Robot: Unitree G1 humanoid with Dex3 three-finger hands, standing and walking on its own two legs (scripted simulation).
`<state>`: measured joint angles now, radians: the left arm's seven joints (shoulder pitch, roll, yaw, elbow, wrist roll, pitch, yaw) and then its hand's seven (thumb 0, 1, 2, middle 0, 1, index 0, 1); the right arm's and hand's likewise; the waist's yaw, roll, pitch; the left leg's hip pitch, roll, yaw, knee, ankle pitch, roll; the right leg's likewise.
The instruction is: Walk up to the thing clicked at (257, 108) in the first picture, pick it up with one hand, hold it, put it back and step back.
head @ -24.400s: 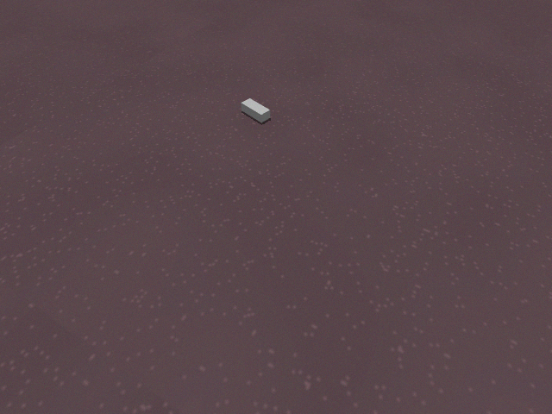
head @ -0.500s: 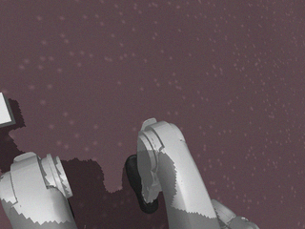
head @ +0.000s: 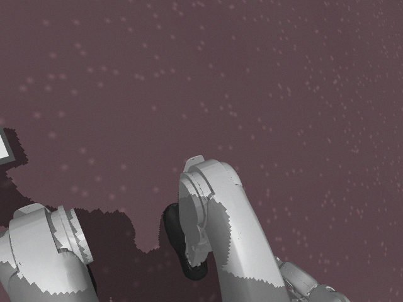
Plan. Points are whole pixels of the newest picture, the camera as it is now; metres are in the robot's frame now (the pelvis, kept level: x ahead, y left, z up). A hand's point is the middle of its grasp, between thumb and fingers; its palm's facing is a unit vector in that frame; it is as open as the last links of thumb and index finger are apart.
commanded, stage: settle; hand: left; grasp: from above
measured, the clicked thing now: out of the picture +0.42 +0.33 -0.27
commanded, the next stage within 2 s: lift in 0.84 s
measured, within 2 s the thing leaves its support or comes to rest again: leaves its support in 0.22 s
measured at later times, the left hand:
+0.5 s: hand out of the picture +0.42 +0.34 -0.18, palm faces -0.40 -0.10 -0.91, open 10.5 cm
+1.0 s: hand out of the picture +0.41 +0.34 -0.11, palm faces -0.45 -0.08 -0.89, open 10.5 cm
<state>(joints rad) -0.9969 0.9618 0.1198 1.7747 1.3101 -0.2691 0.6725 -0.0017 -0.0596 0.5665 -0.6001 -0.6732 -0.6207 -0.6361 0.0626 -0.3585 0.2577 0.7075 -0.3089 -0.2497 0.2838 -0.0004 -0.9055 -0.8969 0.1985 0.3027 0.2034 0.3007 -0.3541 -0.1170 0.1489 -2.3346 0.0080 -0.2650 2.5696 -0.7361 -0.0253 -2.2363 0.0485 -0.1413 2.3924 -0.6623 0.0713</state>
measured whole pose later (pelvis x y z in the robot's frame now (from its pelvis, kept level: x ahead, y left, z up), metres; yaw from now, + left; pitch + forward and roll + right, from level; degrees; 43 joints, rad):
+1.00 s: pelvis -0.01 -0.01 +0.04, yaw +6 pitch +33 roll -8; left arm -0.92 0.74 0.06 1.38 1.25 -0.24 0.34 0.00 -0.08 0.57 -0.63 -0.64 -0.65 -0.61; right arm 0.17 -0.31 0.06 0.72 -0.13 -0.06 0.17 0.00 -0.92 -0.90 0.20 0.30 0.20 0.30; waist -0.22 0.01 -0.06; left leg -2.30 -0.01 -0.16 2.38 -0.67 -0.02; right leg -2.22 0.00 -0.06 2.29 -0.65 0.04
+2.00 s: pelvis +0.00 +0.00 +0.29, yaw +11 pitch +23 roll -4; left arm -0.38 0.52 -0.11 0.69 1.01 -0.05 0.06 0.00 -0.08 0.57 -0.64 -0.64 -0.66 -0.60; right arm 0.16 -0.24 -0.01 0.68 0.03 0.03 -0.02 0.00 -0.91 -0.90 0.20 0.30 0.21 0.30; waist -0.07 0.05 -0.17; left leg -1.39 0.03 -0.05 1.55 -0.56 0.00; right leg -1.35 -0.01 -0.02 1.49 -0.54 0.04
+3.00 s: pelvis +0.07 +0.01 +0.45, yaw +11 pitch +7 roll +0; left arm -0.32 0.40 -0.20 0.79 1.02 -0.04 0.05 0.00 -0.08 0.56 -0.64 -0.64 -0.66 -0.60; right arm 0.24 -0.25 -0.05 0.71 0.04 0.03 -0.04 0.01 -0.91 -0.89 0.20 0.30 0.21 0.30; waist -0.03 0.03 -0.07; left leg -0.49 0.03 0.03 0.72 -0.35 -0.01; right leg -0.50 -0.02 0.03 0.70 -0.33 0.03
